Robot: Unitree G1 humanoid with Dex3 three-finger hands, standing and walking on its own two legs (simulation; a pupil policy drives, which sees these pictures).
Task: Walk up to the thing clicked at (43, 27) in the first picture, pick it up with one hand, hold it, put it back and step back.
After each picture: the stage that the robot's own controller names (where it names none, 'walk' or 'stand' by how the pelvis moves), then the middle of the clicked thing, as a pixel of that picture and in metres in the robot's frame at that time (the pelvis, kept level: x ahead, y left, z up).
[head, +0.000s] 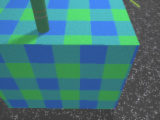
stand; (39, 9) +0.76 +0.24 +0.08
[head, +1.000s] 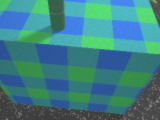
walk; (56, 3) +0.67 +0.16 +0.11
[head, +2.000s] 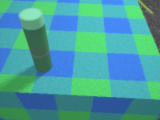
stand; (38, 44) +0.46 +0.19 +0.09
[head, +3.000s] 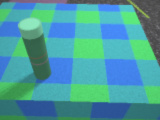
stand; (37, 52) +0.45 +0.19 +0.08
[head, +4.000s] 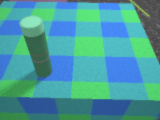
stand; (38, 50) +0.46 +0.19 +0.08
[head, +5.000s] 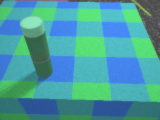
stand; (39, 50) +0.45 +0.18 +0.08
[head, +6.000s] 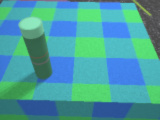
stand; (38, 52) +0.45 +0.18 +0.08
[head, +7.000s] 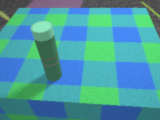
rise first; (48, 54) +0.45 +0.18 +0.08
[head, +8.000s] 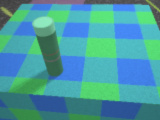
go down; (50, 49) +0.46 +0.18 +0.08
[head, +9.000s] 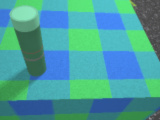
go down; (31, 46) +0.44 +0.16 +0.10
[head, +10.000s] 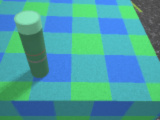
approach; (35, 49) +0.45 +0.16 +0.10
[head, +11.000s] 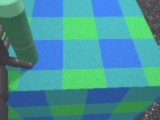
close; (19, 34) +0.46 +0.18 +0.13
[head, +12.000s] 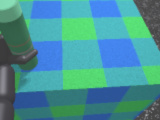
lift; (18, 38) +0.44 +0.18 +0.13
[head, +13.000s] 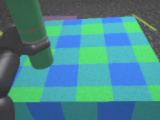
lift; (31, 26) +0.35 +0.14 +0.30
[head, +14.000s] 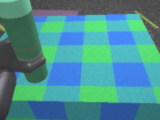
hold; (26, 43) +0.33 +0.17 +0.26
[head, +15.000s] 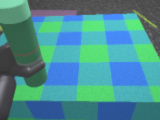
hold; (25, 48) +0.32 +0.16 +0.24
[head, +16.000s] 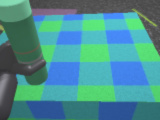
crouch; (26, 46) +0.33 +0.16 +0.25
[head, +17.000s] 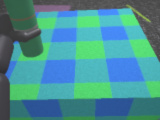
crouch; (23, 16) +0.42 +0.17 +0.28
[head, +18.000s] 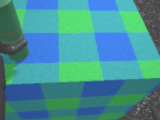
lower; (8, 27) +0.47 +0.20 +0.13
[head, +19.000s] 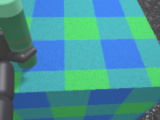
lower; (18, 35) +0.45 +0.19 +0.14
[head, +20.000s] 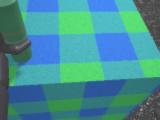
lower; (12, 27) +0.48 +0.19 +0.14
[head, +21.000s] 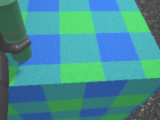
lower; (12, 27) +0.48 +0.19 +0.14
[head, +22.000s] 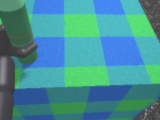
loosen; (19, 30) +0.46 +0.18 +0.14
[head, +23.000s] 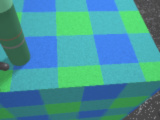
withdraw; (9, 32) +0.45 +0.19 +0.14
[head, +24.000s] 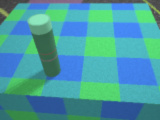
sink last; (46, 49) +0.45 +0.18 +0.11
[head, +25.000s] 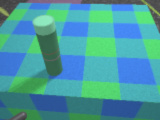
stand; (50, 49) +0.46 +0.17 +0.09
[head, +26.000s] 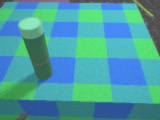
stand; (38, 52) +0.44 +0.19 +0.09
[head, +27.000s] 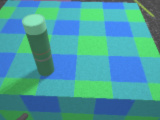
stand; (41, 48) +0.46 +0.18 +0.09
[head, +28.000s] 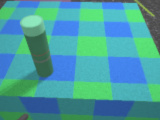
stand; (39, 50) +0.45 +0.19 +0.09
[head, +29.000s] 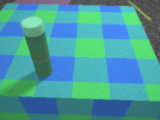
walk; (39, 50) +0.46 +0.19 +0.08
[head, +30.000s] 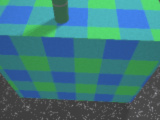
walk; out of the picture +0.70 +0.13 +0.11
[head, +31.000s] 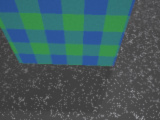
walk; out of the picture +1.07 +0.24 +0.12
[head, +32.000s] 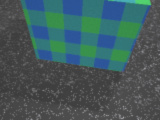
stand; out of the picture +1.20 +0.08 +0.10
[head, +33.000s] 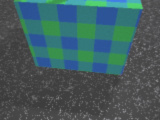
stand; out of the picture +1.19 +0.11 +0.08
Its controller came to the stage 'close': yes
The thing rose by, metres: 0.22
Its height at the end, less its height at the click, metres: +0.00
